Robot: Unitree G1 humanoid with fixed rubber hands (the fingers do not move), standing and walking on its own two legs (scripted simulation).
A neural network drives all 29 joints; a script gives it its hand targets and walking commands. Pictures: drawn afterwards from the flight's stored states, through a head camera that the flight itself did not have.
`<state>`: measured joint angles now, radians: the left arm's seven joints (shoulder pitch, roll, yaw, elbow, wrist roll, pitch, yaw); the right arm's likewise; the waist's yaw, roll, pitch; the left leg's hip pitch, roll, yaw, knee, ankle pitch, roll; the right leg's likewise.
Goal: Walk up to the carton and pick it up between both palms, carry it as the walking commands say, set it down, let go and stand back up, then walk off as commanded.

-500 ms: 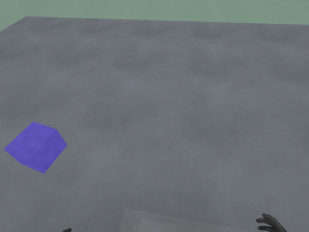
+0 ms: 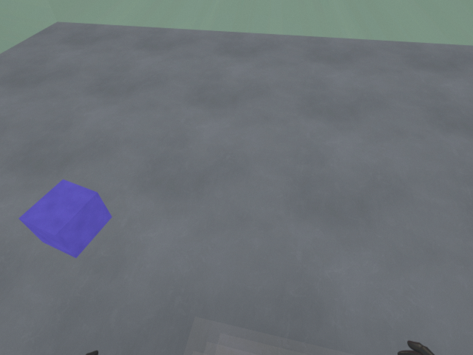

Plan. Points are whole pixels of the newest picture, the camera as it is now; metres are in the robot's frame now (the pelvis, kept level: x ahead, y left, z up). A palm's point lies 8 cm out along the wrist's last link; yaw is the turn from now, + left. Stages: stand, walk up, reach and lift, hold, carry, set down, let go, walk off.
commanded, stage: walk up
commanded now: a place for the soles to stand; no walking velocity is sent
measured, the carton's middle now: (69, 217) +0.85 +0.85 -0.65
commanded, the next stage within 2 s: none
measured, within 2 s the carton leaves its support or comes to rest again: neither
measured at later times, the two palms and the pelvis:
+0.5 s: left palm out of the picture +0.09 +0.45 -0.08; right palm (362, 309) +0.22 -0.20 -0.08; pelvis +0.07 +0.09 +0.01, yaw +13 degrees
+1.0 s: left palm out of the picture +0.12 +0.50 -0.08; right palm (294, 226) +0.40 -0.11 -0.08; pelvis +0.17 +0.15 -0.01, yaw +27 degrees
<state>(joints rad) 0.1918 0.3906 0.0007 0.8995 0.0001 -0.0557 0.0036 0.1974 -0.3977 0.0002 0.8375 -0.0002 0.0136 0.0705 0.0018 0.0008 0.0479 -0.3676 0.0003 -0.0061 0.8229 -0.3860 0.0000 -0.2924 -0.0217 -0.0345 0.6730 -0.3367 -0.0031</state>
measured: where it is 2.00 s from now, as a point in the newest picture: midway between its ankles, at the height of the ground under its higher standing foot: (177, 327)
